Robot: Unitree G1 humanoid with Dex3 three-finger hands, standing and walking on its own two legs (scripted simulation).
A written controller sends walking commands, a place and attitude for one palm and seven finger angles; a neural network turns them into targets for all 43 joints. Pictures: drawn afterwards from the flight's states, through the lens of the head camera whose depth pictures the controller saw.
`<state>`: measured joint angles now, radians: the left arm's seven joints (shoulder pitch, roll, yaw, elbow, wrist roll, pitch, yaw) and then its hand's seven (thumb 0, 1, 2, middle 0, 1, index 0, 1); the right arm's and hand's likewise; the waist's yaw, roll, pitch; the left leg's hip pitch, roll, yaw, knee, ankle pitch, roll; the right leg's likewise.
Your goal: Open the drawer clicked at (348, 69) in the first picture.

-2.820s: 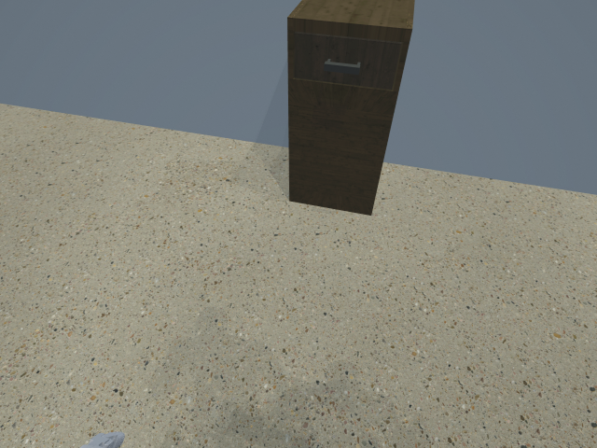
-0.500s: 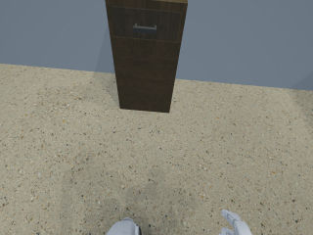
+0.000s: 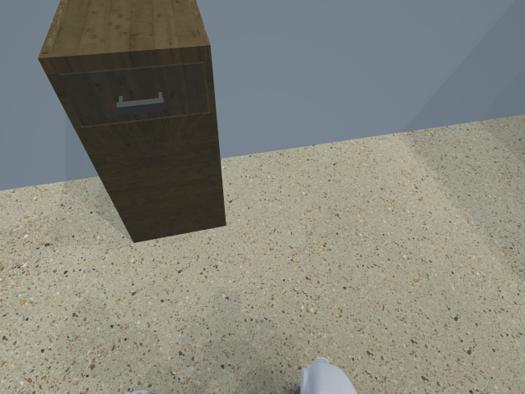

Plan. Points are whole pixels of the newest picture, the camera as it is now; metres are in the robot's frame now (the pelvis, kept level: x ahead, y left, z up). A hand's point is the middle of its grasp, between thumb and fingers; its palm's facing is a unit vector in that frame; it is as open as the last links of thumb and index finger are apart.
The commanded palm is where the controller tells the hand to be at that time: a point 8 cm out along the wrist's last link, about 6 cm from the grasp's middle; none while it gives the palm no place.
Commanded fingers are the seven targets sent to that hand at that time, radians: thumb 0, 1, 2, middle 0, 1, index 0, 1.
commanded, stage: turn to face it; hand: left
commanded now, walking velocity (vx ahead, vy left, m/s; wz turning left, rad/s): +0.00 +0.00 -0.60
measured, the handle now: (141, 101) +0.84 +0.35 -0.05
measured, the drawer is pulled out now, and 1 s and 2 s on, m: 0.00 0.00 0.00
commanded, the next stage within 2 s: take the last steps up to it in 0.82 s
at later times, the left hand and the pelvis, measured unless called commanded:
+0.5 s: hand (180, 353) +0.22 +0.15 -0.18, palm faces +0.10 -0.98 -0.17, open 7.3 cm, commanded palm none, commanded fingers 0.00 0.90 0.90 -0.20 -0.30 -0.20 -0.30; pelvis +0.13 -0.02 -0.01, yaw +4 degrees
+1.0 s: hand out of the picture +0.13 +0.19 -0.17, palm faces +0.24 -0.94 -0.24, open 7.4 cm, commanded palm none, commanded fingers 0.00 0.90 0.90 -0.20 -0.30 -0.20 -0.30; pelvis +0.13 -0.01 +0.00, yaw +11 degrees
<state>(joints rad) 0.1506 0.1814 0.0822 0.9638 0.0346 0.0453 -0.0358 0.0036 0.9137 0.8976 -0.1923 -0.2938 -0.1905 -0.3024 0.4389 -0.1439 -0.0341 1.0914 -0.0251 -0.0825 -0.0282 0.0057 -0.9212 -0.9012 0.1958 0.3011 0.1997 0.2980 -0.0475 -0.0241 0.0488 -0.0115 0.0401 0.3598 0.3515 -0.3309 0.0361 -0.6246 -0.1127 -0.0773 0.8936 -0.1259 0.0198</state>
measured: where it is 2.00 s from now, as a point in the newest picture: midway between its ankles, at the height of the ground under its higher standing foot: (240, 359)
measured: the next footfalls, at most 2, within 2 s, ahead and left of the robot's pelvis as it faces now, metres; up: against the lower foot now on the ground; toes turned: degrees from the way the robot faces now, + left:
right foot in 0.14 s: +0.19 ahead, -0.13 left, +0.00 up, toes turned -12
left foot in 0.56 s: +0.18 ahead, +0.10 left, +0.00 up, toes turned +14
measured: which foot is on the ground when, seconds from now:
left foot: down 0.00-0.14, up 0.16-0.54, down 0.56-1.00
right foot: up 0.00-0.12, down 0.14-0.56, up 0.58-1.00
